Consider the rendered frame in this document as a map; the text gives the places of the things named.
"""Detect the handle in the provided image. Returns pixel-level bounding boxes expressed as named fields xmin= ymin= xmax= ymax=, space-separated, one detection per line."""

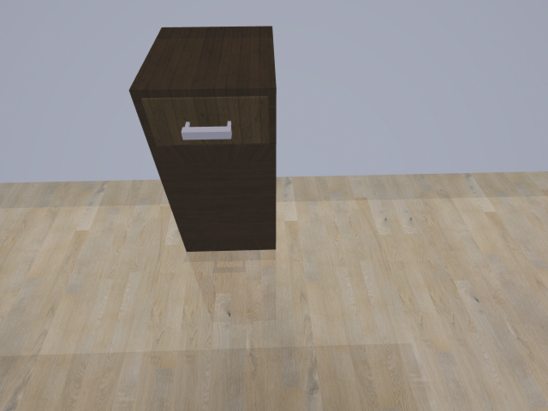
xmin=181 ymin=121 xmax=232 ymax=140

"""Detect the cabinet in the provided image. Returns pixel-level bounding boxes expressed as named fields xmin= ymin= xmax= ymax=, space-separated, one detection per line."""
xmin=129 ymin=26 xmax=277 ymax=252

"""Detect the drawer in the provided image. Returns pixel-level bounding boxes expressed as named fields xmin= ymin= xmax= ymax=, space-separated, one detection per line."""
xmin=141 ymin=96 xmax=268 ymax=146

